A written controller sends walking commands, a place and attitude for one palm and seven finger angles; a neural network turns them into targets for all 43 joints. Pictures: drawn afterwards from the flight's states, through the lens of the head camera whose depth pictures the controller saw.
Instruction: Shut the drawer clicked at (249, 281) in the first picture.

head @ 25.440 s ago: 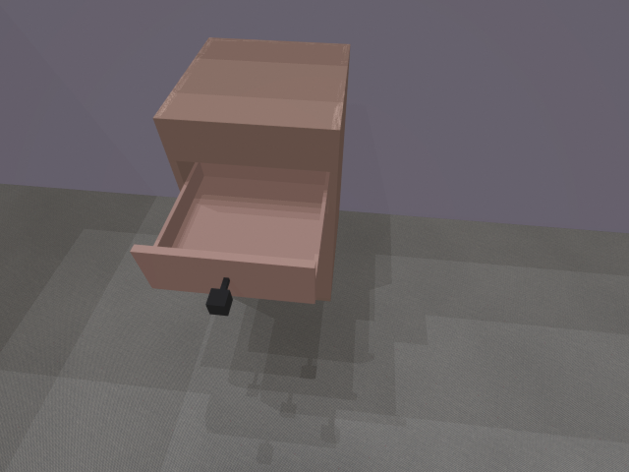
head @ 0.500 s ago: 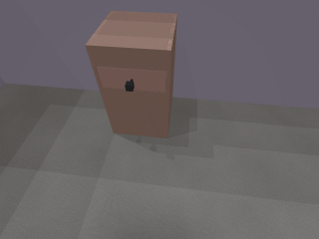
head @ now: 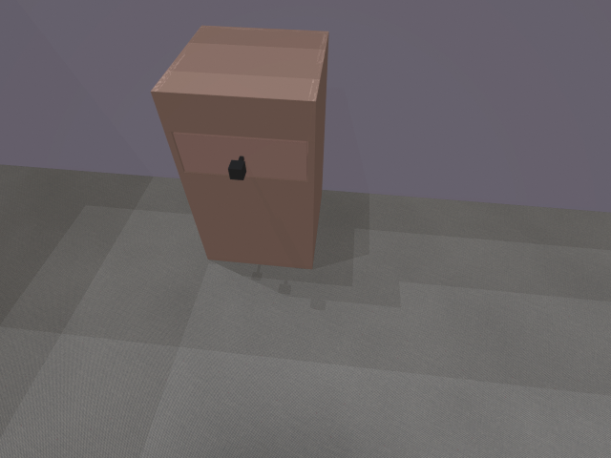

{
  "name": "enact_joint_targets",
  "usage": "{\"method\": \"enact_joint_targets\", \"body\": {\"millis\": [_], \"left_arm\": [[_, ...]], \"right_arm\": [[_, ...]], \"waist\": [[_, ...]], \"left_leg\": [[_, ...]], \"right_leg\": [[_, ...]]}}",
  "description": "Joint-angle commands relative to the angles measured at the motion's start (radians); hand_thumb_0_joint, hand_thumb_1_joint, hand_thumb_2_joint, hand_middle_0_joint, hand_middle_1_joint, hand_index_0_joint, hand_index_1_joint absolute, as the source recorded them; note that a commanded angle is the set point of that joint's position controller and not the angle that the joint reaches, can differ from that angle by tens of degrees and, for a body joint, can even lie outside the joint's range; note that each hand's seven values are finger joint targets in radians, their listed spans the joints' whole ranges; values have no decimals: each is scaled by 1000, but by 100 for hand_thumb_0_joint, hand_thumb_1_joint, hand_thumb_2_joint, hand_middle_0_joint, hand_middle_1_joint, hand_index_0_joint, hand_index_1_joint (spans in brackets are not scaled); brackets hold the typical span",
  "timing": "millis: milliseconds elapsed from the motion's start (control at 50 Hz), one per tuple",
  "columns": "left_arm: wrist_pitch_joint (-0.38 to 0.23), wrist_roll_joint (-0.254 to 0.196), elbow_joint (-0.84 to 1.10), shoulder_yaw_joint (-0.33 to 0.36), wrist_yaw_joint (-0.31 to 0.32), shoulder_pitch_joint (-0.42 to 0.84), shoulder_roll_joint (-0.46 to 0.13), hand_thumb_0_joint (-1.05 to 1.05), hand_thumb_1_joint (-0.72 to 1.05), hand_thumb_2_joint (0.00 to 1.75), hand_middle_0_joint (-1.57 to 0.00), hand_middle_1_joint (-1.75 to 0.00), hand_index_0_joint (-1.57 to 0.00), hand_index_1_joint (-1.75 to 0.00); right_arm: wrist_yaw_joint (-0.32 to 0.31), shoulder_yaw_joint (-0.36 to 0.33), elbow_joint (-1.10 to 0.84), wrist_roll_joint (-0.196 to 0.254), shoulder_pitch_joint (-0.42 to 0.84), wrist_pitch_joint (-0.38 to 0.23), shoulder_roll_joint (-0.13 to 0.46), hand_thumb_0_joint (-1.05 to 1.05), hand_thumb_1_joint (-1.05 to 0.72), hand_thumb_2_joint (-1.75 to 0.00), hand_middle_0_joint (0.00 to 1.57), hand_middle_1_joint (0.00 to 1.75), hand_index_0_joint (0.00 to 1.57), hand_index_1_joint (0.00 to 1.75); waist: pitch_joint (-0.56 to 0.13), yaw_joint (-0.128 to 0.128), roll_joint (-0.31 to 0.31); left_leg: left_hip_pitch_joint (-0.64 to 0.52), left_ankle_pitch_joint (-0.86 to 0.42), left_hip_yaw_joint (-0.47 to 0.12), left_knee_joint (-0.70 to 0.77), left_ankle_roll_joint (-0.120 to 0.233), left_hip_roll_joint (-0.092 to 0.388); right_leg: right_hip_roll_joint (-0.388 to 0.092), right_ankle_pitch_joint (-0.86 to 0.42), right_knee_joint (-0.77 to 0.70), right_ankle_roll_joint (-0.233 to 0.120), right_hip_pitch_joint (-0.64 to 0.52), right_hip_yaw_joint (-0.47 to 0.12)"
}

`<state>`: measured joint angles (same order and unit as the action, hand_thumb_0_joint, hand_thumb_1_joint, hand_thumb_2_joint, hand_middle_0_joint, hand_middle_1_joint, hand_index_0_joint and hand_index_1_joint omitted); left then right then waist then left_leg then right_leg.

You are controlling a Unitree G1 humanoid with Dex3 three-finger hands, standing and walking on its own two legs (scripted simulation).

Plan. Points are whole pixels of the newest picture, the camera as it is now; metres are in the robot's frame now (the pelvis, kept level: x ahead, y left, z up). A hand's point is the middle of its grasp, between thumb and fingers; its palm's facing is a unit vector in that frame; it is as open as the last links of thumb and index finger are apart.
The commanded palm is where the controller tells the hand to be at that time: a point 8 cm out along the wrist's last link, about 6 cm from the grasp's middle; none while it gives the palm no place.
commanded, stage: look to check the result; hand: left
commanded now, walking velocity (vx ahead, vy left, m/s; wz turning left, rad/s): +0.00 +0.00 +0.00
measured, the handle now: (239, 165) +0.90 +0.25 -0.22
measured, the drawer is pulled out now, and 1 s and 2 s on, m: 0.00 0.00 0.00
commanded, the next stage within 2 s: stand and wait in 0.48 s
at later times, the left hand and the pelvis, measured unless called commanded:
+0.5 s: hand out of the picture +0.00 +0.16 -0.17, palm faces +0.05 -0.98 -0.20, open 7.4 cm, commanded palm none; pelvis +0.01 -0.01 +0.00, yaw +0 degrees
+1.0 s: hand out of the picture +0.02 +0.16 -0.17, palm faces +0.05 -0.98 -0.21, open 7.4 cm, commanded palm none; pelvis +0.02 -0.02 +0.00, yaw +0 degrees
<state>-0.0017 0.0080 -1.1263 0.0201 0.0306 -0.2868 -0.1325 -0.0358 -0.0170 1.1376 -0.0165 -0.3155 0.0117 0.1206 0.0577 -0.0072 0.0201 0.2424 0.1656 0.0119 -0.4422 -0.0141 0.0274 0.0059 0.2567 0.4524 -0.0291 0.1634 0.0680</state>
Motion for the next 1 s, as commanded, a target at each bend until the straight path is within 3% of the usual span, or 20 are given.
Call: {"method": "enact_joint_targets", "body": {"millis": [0, 400, 500, 640, 740, 980], "left_arm": [[-11, 2, 15, 14, 8, -79, -101, 0, 90, 90, -20, -30, -20, -30], [-13, 2, 5, 17, 7, -69, -109, 0, 90, 90, -20, -30, -20, -30], [-17, 2, 8, 18, 8, -67, -115, 0, 90, 90, -20, -30, -20, -30], [-17, 2, 14, 19, 8, -57, -125, 0, 90, 90, -20, -30, -20, -30], [-20, 2, 17, 21, 8, -56, -133, 0, 90, 90, -20, -30, -20, -30], [-20, 1, 17, 22, 9, -51, -132, 0, 90, 90, -20, -30, -20, -30]], "right_arm": [[-4, -18, -25, 1, -67, -11, 81, 0, -90, -90, 20, 30, 20, 30], [-8, -18, -23, 2, -32, -16, 102, 0, -90, -90, 20, 30, 20, 30], [-9, -17, -20, 3, -25, -19, 106, 0, -90, -90, 20, 30, 20, 30], [-7, -18, -21, 2, -20, -15, 115, 0, -90, -90, 20, 30, 20, 30], [-7, -18, -21, 2, -18, -17, 118, 0, -90, -90, 20, 30, 20, 30], [-10, -16, -18, 1, -18, -19, 122, 0, -90, -90, 20, 30, 20, 30]], "waist": [[50, -2, -7], [33, 1, -3], [15, 2, -11], [34, 0, -10], [18, 2, -27], [9, 2, -6]], "left_leg": [[-43, -28, -57, 60, 39, 57], [-65, -61, -60, 71, 37, 68], [-79, -104, -55, 64, 36, 69], [-76, -80, -55, 63, 32, 66], [-79, -104, -48, 57, 29, 67], [-92, -131, -46, 58, 29, 72]], "right_leg": [[-102, 38, -153, -29, 108, -94], [-98, -19, -147, -24, 77, -91], [-103, -85, -143, -24, 53, -91], [-102, -44, -162, -27, 68, -100], [-107, -106, -157, -25, 44, -95], [-105, -159, -151, -24, 25, -92]]}}
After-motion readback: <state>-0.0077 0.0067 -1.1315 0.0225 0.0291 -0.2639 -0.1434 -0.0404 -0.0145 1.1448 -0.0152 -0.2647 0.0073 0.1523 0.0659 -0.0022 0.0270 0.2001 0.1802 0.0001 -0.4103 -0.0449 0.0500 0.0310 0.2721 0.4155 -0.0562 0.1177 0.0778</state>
